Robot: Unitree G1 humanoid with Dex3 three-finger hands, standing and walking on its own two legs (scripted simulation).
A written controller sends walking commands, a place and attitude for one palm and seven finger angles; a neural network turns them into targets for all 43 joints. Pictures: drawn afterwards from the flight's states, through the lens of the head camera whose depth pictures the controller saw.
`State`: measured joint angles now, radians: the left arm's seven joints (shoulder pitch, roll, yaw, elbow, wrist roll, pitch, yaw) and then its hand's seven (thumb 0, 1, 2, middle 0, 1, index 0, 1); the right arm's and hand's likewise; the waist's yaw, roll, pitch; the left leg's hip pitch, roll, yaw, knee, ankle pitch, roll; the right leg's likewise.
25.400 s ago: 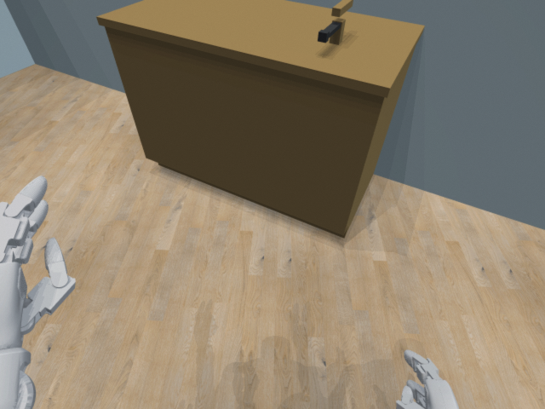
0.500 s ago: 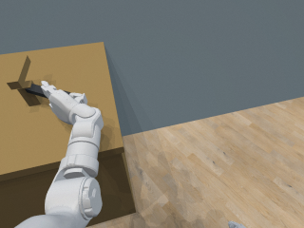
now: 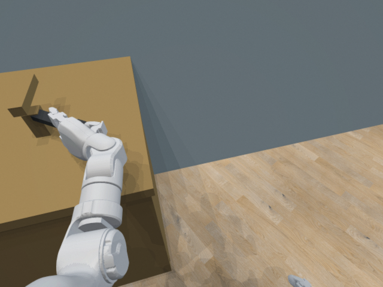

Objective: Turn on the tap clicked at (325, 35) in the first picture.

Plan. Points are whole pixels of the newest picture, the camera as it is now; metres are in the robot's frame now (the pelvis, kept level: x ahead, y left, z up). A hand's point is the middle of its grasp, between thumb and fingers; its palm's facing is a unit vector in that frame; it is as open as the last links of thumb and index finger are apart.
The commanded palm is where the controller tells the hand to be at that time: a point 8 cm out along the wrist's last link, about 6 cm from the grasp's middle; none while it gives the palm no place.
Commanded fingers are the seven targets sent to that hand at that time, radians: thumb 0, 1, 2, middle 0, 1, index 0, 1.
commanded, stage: lift the hand up off the lever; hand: left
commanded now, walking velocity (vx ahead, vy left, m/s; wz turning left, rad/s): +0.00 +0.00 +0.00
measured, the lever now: (80, 128) +0.44 +0.27 +0.11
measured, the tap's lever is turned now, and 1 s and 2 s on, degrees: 53 44 44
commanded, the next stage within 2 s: draw the hand back beside the body in 0.86 s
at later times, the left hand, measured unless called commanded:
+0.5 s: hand (75, 98) +0.40 +0.23 +0.22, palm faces +0.82 -0.58 -0.04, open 8.1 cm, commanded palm +0.35 +0.24 +0.19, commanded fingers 0.00 0.90 0.90 -0.15 -0.15 -0.15 -0.15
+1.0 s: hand (77, 103) +0.41 +0.23 +0.20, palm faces +0.77 -0.63 -0.08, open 7.8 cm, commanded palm +0.34 +0.25 +0.19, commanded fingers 0.00 0.90 0.90 -0.15 -0.16 -0.15 -0.16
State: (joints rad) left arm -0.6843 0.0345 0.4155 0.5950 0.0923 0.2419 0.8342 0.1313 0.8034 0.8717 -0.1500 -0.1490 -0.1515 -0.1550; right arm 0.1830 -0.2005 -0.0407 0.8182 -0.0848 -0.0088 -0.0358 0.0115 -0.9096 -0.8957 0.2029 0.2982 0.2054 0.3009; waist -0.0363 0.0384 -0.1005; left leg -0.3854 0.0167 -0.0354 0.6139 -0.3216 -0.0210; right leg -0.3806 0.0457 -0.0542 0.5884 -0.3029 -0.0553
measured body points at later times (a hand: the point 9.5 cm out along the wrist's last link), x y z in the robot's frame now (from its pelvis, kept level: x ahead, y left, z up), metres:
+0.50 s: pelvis -0.01 +0.00 +0.00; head -0.03 -0.02 +0.45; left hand +0.36 +0.25 +0.22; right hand +0.15 -0.23 -0.11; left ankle -0.01 +0.13 -0.73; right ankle +0.00 -0.08 -0.73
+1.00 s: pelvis +0.00 +0.01 +0.01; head -0.01 +0.00 +0.46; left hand +0.36 +0.26 +0.21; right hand +0.16 -0.22 -0.11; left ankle -0.01 +0.13 -0.73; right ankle +0.00 -0.08 -0.73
